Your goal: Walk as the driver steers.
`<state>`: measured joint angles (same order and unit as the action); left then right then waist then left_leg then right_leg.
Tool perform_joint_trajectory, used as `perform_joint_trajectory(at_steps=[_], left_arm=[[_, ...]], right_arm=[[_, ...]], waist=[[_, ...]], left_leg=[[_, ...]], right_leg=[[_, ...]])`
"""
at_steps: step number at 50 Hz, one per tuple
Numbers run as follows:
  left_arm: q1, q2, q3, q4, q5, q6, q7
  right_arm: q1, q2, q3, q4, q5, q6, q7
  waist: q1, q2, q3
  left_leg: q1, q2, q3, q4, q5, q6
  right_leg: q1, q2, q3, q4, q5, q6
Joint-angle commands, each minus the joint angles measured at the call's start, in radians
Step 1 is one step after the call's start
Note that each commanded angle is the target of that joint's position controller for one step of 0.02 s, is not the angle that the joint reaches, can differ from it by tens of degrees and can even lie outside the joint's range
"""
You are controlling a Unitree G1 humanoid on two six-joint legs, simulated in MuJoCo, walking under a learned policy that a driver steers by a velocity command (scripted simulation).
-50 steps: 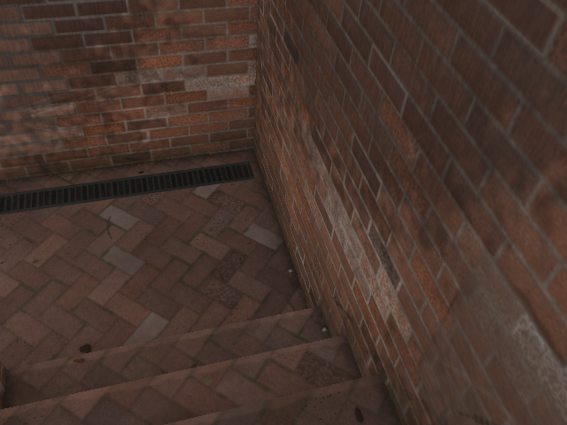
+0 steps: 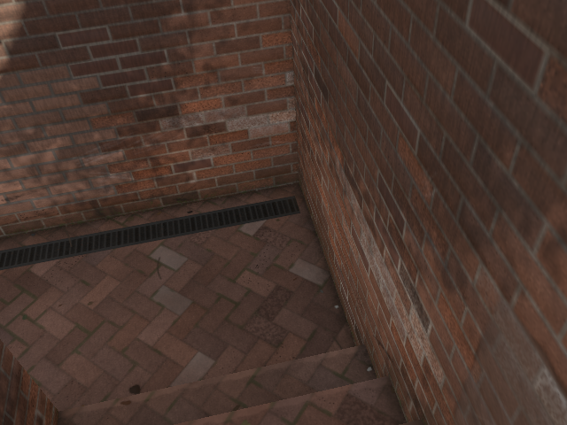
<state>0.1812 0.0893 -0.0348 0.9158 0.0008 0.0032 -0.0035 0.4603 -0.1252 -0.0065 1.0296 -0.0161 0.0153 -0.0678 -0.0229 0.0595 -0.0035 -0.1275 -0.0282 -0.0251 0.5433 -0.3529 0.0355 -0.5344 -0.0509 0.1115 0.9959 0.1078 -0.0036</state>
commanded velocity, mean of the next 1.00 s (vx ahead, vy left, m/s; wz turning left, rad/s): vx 0.10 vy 0.00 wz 0.39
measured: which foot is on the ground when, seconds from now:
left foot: down 0.00-0.78, up 0.80-1.00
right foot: down 0.00-0.44, up 0.46-0.76, down 0.78-1.00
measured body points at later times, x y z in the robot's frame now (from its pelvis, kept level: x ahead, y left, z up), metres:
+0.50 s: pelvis +0.00 +0.00 -0.01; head +0.03 +0.02 +0.44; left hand +0.09 +0.28 -0.14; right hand +0.11 -0.25 -0.12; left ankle -0.05 +0.11 -0.73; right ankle +0.02 -0.18 -0.72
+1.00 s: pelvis +0.07 +0.02 -0.02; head +0.07 +0.00 +0.43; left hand -0.10 +0.26 -0.13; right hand +0.32 -0.14 -0.12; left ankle +0.07 +0.21 -0.64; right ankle +0.03 -0.09 -0.73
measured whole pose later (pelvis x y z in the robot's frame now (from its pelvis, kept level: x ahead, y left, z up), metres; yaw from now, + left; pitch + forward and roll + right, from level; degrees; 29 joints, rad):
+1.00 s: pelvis +0.07 +0.02 -0.02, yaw +22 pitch +1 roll +1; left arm 0.54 0.28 0.08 0.90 0.02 -0.02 0.03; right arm 0.21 -0.23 -0.06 0.61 0.05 0.05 -0.04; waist 0.06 0.03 -0.05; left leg -0.75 -0.04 -0.17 1.29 -0.12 0.08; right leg -0.22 -0.02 -0.11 0.69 -0.49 -0.04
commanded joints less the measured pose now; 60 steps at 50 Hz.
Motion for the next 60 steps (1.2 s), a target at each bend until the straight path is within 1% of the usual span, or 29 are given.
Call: perform_joint_trajectory(at_steps=[1,2,3,5,7,9,15,19,21,24,26,30,31,33,34,35,36,37,38,40,41,42,45,48,52,54,57,58,60], left_arm=[[0.076,0.045,0.008,0.014,0.026,0.026,0.02],[0.076,0.119,0.016,0.026,0.028,0.036,0.031],[-0.013,0.14,0.012,-0.003,0.017,0.044,0.04],[0.021,0.146,0.011,0.009,0.013,0.053,0.043],[0.019,0.153,0.012,0.014,-0.018,0.055,0.038],[0.041,0.181,0.017,0.027,-0.012,0.054,0.043],[0.066,0.277,0.046,-0.029,0.001,0.051,0.072],[0.039,0.327,0.068,-0.064,0.012,0.049,0.072],[-0.049,0.349,0.082,-0.115,-0.019,0.043,0.072],[-0.117,0.284,0.074,-0.187,-0.008,0.013,0.082],[-0.234,0.251,0.067,-0.223,-0.016,-0.034,0.071],[-0.096,0.259,0.079,-0.194,0.006,-0.041,0.034],[0.038,0.295,0.104,-0.139,0.024,-0.036,0.021],[0.056,0.269,0.109,-0.194,0.021,-0.002,0.02],[-0.059,0.236,0.094,-0.248,0.011,-0.003,0.023],[-0.091,0.23,0.093,-0.27,0.004,-0.007,0.025],[0.163,0.298,0.123,-0.178,0.016,-0.031,0.012],[0.144,0.268,0.121,-0.226,-0.011,-0.03,0.011],[0.192,0.26,0.119,-0.213,-0.002,-0.038,0.016],[0.337,0.369,0.129,-0.168,0.0,-0.034,0.004],[0.278,0.468,0.17,-0.166,-0.013,-0.046,-0.007],[0.217,0.397,0.157,-0.197,-0.009,-0.066,-0.015],[0.224,0.346,0.151,-0.145,0.002,-0.043,0.021],[0.19,0.285,0.125,-0.11,0.03,-0.043,0.042],[0.244,0.27,0.105,-0.106,0.042,-0.039,0.025],[0.356,0.22,0.1,-0.084,0.008,-0.048,0.057],[0.447,0.211,0.094,-0.057,0.019,-0.047,0.077],[0.352,0.199,0.087,-0.107,0.025,-0.038,0.098],[0.357,0.221,0.084,-0.104,0.008,-0.044,0.099]], right_arm=[[0.083,-0.098,-0.026,0.026,-0.002,-0.004,0.038],[0.135,-0.088,-0.034,0.001,0.022,0.005,0.045],[0.216,-0.072,-0.037,0.007,0.02,0.01,0.038],[0.148,-0.079,-0.043,0.011,0.019,0.024,0.038],[0.132,-0.033,-0.035,0.016,-0.001,0.034,0.035],[0.048,-0.077,-0.049,-0.015,0.009,0.039,0.028],[-0.096,-0.113,-0.08,-0.188,0.033,0.048,0.004],[-0.146,-0.084,-0.067,-0.321,0.037,0.041,0.032],[-0.087,-0.099,-0.069,-0.33,0.028,0.03,0.036],[-0.027,-0.245,-0.098,-0.378,0.026,0.03,0.042],[0.056,-0.258,-0.103,-0.401,0.037,0.032,0.034],[-0.188,-0.271,-0.092,-0.54,0.033,0.084,0.016],[-0.254,-0.245,-0.074,-0.548,0.003,0.066,0.022],[-0.374,-0.224,-0.062,-0.588,0.058,0.07,0.031],[-0.306,-0.211,-0.06,-0.587,0.076,0.071,0.034],[-0.259,-0.227,-0.063,-0.567,0.064,0.07,0.033],[-0.377,-0.23,-0.064,-0.566,0.015,0.041,0.038],[-0.379,-0.198,-0.058,-0.595,0.064,0.048,0.032],[-0.341,-0.158,-0.047,-0.573,0.075,0.041,0.029],[-0.138,-0.057,-0.029,-0.546,0.066,0.02,0.031],[-0.12,-0.165,-0.071,-0.579,0.115,-0.003,0.024],[-0.261,-0.26,-0.095,-0.568,0.123,-0.006,0.009],[-0.284,-0.193,-0.073,-0.511,0.096,0.018,0.012],[-0.181,-0.127,-0.059,-0.439,0.06,0.033,0.036],[-0.262,-0.137,-0.053,-0.454,0.061,0.047,0.042],[-0.369,-0.175,-0.066,-0.494,0.056,0.036,0.063],[-0.459,-0.12,-0.052,-0.518,0.05,0.011,0.096],[-0.458,-0.132,-0.046,-0.527,0.043,0.011,0.119],[-0.516,-0.078,-0.038,-0.507,0.062,-0.001,0.15]], waist=[[0.057,-0.033,0.06],[-0.002,-0.219,0.084],[-0.074,-0.237,0.081],[-0.032,-0.094,0.053],[-0.035,-0.068,0.035],[-0.012,-0.063,0.042],[0.014,-0.166,-0.072],[-0.007,-0.294,-0.077],[-0.055,-0.221,-0.031],[-0.087,0.218,0.021],[-0.123,0.124,0.021],[-0.01,0.119,-0.043],[0.058,0.084,-0.117],[0.124,0.042,-0.035],[0.056,0.031,0.022],[0.05,0.055,0.035],[0.194,0.101,-0.066],[0.168,0.124,-0.007],[0.184,0.067,0.0],[0.046,-0.373,-0.048],[-0.013,-0.436,-0.005],[0.032,-0.227,0.098],[0.03,-0.057,0.158],[-0.028,-0.113,0.069],[0.033,-0.129,0.056],[0.103,-0.182,0.06],[0.16,-0.236,0.077],[0.131,-0.114,0.114],[0.168,-0.099,0.096]], left_leg=[[-0.234,0.118,-0.03,-0.135,0.441,0.092],[-0.143,0.035,0.016,-0.123,0.324,0.015],[-0.135,0.031,-0.033,-0.142,0.188,-0.038],[-0.143,0.004,-0.035,-0.143,0.166,-0.057],[-0.146,0.011,-0.054,-0.203,0.185,-0.046],[-0.145,-0.001,-0.042,-0.187,0.236,-0.03],[-0.203,-0.038,-0.054,0.004,0.175,-0.026],[-0.371,-0.059,-0.064,0.105,-0.164,0.004],[-0.251,-0.051,-0.076,-0.018,0.001,0.041],[0.097,0.187,-0.56,-0.164,0.482,0.21],[0.33,0.216,-0.6,-0.083,0.492,0.227],[0.075,0.15,-0.439,-0.068,0.688,0.177],[-0.15,0.173,-0.459,-0.048,0.697,0.209],[-0.333,0.072,-0.361,-0.037,0.428,0.177],[-0.282,0.05,-0.407,-0.085,0.268,0.16],[-0.264,0.056,-0.462,-0.092,0.193,0.165],[-0.451,0.08,-0.498,0.026,0.395,0.188],[-0.31,0.049,-0.464,0.029,0.257,0.161],[-0.317,-0.001,-0.465,0.126,0.192,0.141],[-0.603,-0.218,-0.392,0.593,-0.416,0.052],[-0.788,-0.155,-0.354,0.647,-0.43,0.028],[-0.869,-0.095,-0.326,0.698,-0.299,0.027],[-0.845,0.012,-0.239,0.753,-0.012,0.055],[-0.658,0.025,-0.16,0.78,0.342,0.05],[-0.724,0.038,-0.084,0.804,0.409,0.011],[-0.912,0.066,-0.212,0.575,0.635,0.001],[-0.975,0.071,-0.176,0.467,0.66,0.0],[-0.783,0.056,-0.133,0.19,0.878,-0.017],[-0.337,-0.005,0.029,0.091,1.102,-0.053]], right_leg=[[0.371,0.094,-0.124,-0.395,-0.144,0.029],[0.293,0.041,0.016,-0.41,0.202,-0.019],[0.314,-0.023,0.072,-0.411,0.336,-0.055],[0.367,-0.028,0.058,-0.446,0.294,-0.058],[0.375,-0.035,0.017,-0.435,0.058,-0.025],[0.352,-0.024,-0.005,-0.446,-0.035,0.01],[0.421,-0.118,0.062,-0.472,-0.059,-0.052],[0.46,-0.261,0.195,-0.545,-0.131,-0.183],[0.341,-0.211,0.06,-0.498,-0.183,-0.107],[-0.175,0.056,-0.192,-0.073,-0.736,0.089],[-0.422,0.047,0.001,-0.061,-0.751,0.048],[-0.119,0.074,-0.068,-0.022,-0.523,0.036],[0.117,0.065,-0.087,0.295,-0.284,0.054],[0.151,0.086,-0.147,0.155,-0.445,0.051],[0.12,0.077,-0.139,-0.068,-0.591,0.032],[0.166,0.072,-0.132,-0.137,-0.581,0.035],[0.461,0.064,-0.144,0.18,-0.261,0.046],[0.312,0.039,-0.086,-0.27,-0.601,0.01],[0.411,0.041,-0.095,-0.417,-0.527,0.005],[0.617,-0.251,0.42,-0.49,0.083,-0.11],[0.546,-0.418,0.788,-0.691,-0.348,-0.226],[0.473,-0.405,0.739,-0.715,-0.545,-0.265],[0.321,-0.292,0.406,-0.683,-0.752,-0.169],[0.192,-0.171,0.087,-0.57,-0.407,-0.121],[0.252,-0.184,-0.093,-0.451,0.007,-0.133],[0.457,-0.175,-0.097,-0.381,-0.273,-0.076],[0.498,-0.231,-0.08,-0.264,-0.195,-0.08],[0.32,-0.19,-0.207,-0.22,-0.31,-0.055],[0.046,-0.169,-0.292,-0.211,-0.484,-0.047]])
Keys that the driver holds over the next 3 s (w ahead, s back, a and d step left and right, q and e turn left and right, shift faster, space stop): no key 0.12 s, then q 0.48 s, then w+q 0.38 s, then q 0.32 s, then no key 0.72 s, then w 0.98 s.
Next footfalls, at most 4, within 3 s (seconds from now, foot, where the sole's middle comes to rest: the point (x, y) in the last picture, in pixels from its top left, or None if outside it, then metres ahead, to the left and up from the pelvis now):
0.78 right None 0.07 -0.08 -0.77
1.32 left None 0.23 0.31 -0.96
1.86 right None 0.30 0.07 -0.96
2.90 right None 0.52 0.16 -1.15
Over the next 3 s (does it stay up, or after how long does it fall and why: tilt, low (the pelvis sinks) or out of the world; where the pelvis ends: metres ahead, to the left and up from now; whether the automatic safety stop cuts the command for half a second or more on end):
stays up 0.46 0.22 -0.41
